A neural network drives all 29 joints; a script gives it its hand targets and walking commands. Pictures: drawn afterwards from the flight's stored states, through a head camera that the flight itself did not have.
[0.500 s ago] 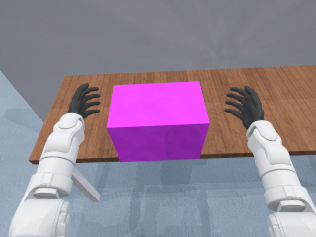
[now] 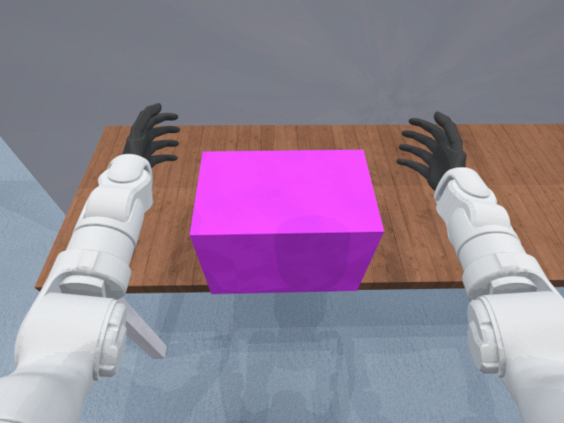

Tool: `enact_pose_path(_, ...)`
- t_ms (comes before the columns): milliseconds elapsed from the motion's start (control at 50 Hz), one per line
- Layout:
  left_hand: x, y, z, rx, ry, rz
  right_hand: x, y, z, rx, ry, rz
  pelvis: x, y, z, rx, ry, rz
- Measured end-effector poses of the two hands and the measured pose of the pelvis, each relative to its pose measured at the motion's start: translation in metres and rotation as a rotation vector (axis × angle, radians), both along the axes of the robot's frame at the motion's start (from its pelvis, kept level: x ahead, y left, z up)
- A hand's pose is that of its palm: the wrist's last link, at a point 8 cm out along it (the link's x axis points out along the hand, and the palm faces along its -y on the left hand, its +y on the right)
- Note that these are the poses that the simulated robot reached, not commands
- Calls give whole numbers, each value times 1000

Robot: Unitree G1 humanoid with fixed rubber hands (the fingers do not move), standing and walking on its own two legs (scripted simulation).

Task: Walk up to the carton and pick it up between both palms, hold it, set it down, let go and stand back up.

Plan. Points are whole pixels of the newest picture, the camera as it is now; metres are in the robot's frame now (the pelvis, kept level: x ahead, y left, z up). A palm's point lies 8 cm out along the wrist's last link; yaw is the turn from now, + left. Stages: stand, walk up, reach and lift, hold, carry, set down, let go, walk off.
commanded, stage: reach and lift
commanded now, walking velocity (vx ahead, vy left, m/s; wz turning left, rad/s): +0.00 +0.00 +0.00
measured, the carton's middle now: (284, 225) +0.43 +0.01 -0.03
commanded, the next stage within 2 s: none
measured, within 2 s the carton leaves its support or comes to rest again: neither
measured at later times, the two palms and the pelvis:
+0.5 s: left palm (147, 233) +0.39 +0.23 +0.00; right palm (432, 208) +0.42 -0.23 +0.04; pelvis -0.03 -0.01 -0.02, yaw +1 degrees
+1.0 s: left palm (162, 245) +0.38 +0.21 -0.02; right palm (424, 215) +0.42 -0.22 +0.03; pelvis -0.05 -0.03 -0.03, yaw +1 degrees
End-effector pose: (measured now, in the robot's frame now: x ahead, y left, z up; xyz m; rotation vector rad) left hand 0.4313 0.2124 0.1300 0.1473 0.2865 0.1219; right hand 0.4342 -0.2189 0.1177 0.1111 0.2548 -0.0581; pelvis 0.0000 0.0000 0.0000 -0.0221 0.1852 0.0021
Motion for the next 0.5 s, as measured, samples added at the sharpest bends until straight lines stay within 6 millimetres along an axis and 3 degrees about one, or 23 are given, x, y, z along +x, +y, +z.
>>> enact_pose_path(100,7,-7,-9,25,56,-4,-5,-9,-22,-19,30,10,0,-4,0,4,13,0)
enact_pose_path(220,-7,3,-56,-17,85,11,-16,-17,-46,-135,42,4,-1,-12,0,14,53,4)
enact_pose_path(400,-39,20,-125,-56,90,41,-11,3,-63,-183,35,34,-20,-11,-9,9,160,11)
enact_pose_path(500,-40,18,-131,-19,71,31,-12,-7,-76,-172,57,-13,-25,-9,-16,5,249,8)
